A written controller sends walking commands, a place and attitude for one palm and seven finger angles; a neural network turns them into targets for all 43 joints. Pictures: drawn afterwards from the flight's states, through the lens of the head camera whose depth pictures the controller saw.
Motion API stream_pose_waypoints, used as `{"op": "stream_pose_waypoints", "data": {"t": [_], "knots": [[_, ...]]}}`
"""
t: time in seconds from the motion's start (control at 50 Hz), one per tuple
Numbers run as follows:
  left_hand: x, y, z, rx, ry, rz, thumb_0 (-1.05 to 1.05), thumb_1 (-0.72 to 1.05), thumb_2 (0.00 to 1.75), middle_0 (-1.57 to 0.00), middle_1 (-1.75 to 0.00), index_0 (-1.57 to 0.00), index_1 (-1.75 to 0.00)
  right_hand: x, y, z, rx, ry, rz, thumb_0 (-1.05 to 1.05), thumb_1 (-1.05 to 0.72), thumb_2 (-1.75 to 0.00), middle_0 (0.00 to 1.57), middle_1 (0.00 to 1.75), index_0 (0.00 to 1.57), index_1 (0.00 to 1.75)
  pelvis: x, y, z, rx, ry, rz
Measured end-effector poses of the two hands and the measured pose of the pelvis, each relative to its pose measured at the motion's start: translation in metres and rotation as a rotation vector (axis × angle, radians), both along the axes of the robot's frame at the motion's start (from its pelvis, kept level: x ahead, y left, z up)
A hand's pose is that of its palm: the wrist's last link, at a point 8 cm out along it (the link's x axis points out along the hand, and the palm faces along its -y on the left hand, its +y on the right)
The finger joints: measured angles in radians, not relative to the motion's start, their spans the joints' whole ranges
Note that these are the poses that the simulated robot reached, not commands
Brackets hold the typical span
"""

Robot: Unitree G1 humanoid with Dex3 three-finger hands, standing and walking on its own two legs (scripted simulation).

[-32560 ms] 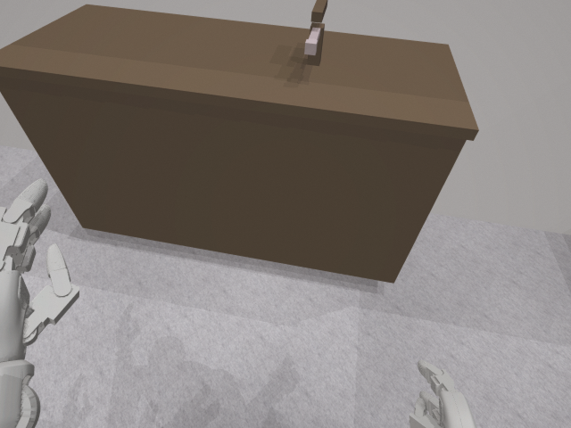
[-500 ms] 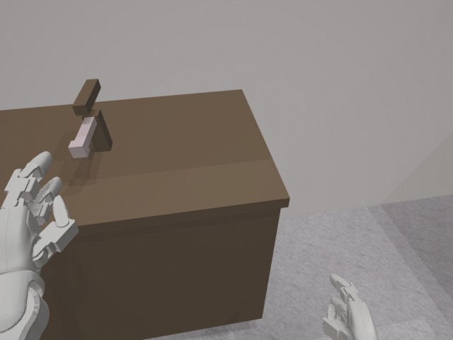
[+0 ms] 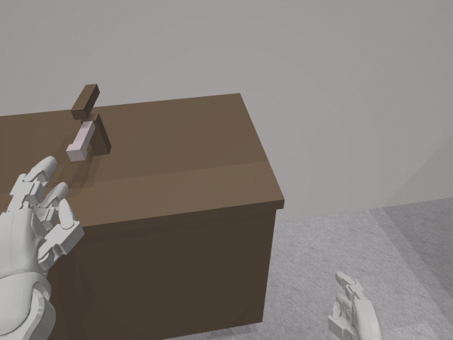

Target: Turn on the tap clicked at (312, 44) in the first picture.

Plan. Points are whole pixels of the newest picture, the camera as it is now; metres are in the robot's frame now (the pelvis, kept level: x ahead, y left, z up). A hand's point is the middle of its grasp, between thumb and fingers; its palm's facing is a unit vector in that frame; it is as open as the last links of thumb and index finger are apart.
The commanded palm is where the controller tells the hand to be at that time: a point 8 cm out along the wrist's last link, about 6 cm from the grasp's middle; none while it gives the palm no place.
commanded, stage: turn the palm inward beside the body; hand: left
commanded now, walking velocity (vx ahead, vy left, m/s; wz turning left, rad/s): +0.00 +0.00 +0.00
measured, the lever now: (77, 152) +0.40 +0.39 +0.14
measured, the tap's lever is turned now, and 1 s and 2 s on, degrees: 0 0 0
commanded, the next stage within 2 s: reach beside the lever's end, fingers flat in 0.34 s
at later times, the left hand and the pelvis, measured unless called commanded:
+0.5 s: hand (100, 211) +0.22 +0.22 +0.19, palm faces +0.48 -0.87 -0.12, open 7.4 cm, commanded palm +0.17 +0.26 +0.20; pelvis +0.03 -0.02 +0.00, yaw +0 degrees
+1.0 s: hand (78, 196) +0.25 +0.27 +0.18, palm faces +0.52 -0.85 -0.11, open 7.4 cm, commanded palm +0.20 +0.32 +0.18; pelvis +0.01 -0.01 +0.00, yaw +0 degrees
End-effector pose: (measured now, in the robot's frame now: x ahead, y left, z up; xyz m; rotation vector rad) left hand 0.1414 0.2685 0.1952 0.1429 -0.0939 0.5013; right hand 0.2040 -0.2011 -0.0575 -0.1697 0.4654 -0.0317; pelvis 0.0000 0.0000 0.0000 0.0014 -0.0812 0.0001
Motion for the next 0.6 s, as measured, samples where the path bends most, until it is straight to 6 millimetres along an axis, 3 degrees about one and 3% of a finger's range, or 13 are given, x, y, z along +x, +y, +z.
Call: {"op": "stream_pose_waypoints", "data": {"t": [0.28, 0.5, 0.6], "knots": [[0.023, -0.012, 0.001, 0.002, 0.016, -0.005, 0.01, 0.9, 0.9, -0.21, -0.3, -0.2, -0.3, 0.029, -0.011, 0.001, 0.009, -0.002, 0.01, 0.02, -0.9, -0.9, 0.2, 0.3, 0.2, 0.3, 0.025, -0.01, 0.001, 0.008, 0.028, 0.002], [0.029, -0.016, 0.0, 0.004, 0.014, 0.0, 0.01, 0.9, 0.9, -0.21, -0.3, -0.2, -0.3, 0.027, -0.02, -0.004, 0.013, 0.017, -0.005, 0.02, -0.9, -0.9, 0.2, 0.3, 0.2, 0.3, 0.029, -0.016, 0.001, 0.009, 0.027, 0.003], [0.032, -0.008, -0.001, 0.005, 0.027, 0.023, 0.01, 0.9, 0.9, -0.21, -0.3, -0.2, -0.3, 0.022, -0.023, -0.007, 0.014, 0.033, -0.018, 0.02, -0.9, -0.9, 0.2, 0.3, 0.2, 0.3, 0.026, -0.018, 0.001, 0.01, 0.027, 0.002]]}}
